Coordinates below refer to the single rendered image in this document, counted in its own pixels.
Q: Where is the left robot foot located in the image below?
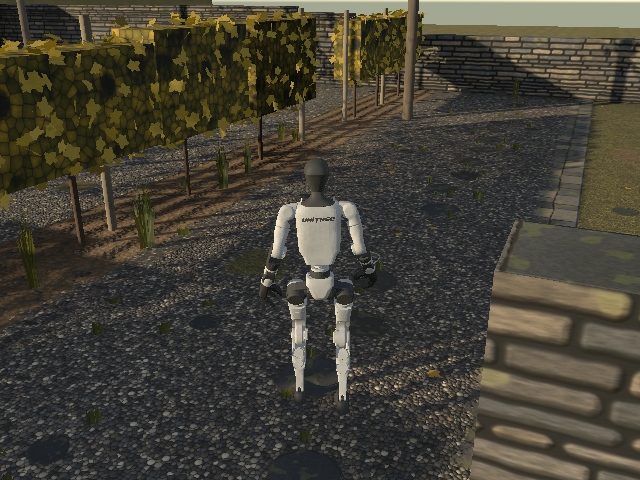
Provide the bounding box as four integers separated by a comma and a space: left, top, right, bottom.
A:
293, 380, 308, 406

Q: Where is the left robot upper arm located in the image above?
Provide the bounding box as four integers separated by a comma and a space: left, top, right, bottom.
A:
271, 203, 297, 259

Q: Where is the robot right forearm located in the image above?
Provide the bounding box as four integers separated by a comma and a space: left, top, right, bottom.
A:
357, 239, 375, 274

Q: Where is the robot left forearm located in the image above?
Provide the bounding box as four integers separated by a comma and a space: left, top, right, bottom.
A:
261, 244, 281, 287

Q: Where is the left robot hand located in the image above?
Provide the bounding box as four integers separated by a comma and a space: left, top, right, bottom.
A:
259, 283, 282, 307

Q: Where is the right robot upper arm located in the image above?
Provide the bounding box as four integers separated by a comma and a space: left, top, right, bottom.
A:
339, 201, 367, 255

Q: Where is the right robot hand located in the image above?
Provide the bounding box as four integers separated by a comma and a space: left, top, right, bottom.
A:
354, 270, 377, 289

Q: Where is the robot left thigh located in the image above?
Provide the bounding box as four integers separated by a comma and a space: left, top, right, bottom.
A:
286, 279, 308, 345

